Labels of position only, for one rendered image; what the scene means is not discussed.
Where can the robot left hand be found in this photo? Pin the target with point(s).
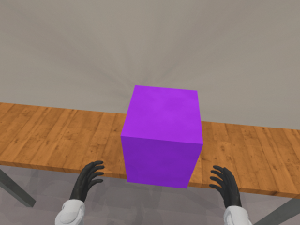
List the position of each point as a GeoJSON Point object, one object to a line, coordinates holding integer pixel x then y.
{"type": "Point", "coordinates": [84, 181]}

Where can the table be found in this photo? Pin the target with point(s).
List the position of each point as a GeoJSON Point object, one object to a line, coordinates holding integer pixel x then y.
{"type": "Point", "coordinates": [263, 160]}

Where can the carton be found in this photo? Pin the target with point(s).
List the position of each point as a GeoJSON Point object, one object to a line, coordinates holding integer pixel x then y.
{"type": "Point", "coordinates": [162, 136]}

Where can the left robot forearm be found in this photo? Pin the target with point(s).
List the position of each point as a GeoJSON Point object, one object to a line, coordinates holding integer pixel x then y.
{"type": "Point", "coordinates": [72, 213]}

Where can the robot right hand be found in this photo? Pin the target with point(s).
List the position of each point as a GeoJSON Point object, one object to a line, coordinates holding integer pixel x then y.
{"type": "Point", "coordinates": [229, 189]}

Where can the right robot forearm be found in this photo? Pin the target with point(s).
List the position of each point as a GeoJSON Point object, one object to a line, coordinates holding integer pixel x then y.
{"type": "Point", "coordinates": [236, 215]}

